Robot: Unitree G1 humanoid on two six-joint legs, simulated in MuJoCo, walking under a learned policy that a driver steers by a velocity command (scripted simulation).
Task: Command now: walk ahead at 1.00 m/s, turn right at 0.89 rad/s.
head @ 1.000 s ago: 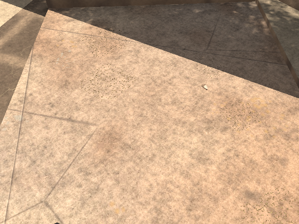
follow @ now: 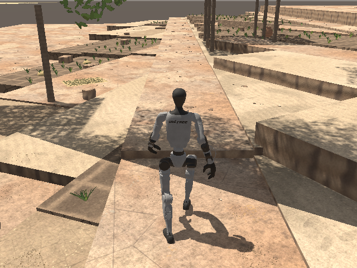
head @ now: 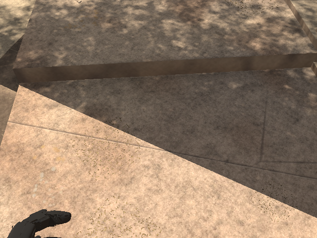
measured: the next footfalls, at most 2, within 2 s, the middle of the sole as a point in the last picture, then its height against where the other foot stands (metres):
right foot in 0.08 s outside the picture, level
left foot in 0.44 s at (158, 198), level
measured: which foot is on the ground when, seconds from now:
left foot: down 0.00-0.08, up 0.10-0.42, down 0.44-0.84, up 0.86-1.00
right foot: up 0.00-0.06, down 0.08-0.46, up 0.48-0.80, down 0.82-1.00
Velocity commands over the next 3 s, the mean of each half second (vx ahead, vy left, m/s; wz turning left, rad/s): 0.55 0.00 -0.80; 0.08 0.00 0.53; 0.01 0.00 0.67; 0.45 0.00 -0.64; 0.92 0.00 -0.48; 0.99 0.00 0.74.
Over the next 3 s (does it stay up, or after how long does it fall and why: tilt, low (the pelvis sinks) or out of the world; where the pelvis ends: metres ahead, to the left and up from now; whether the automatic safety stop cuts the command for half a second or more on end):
stays up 1.46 -0.28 0.02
